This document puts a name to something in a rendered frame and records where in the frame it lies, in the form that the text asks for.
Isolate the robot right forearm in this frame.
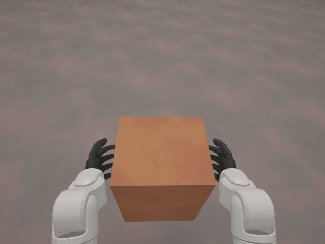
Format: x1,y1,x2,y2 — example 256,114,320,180
219,168,276,244

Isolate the robot left forearm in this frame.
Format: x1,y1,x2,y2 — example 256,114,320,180
52,168,107,244

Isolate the robot right hand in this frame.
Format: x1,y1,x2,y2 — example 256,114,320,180
209,138,236,182

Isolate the carton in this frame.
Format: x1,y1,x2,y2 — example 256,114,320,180
110,117,216,222

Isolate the robot left hand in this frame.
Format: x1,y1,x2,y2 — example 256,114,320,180
85,138,115,180

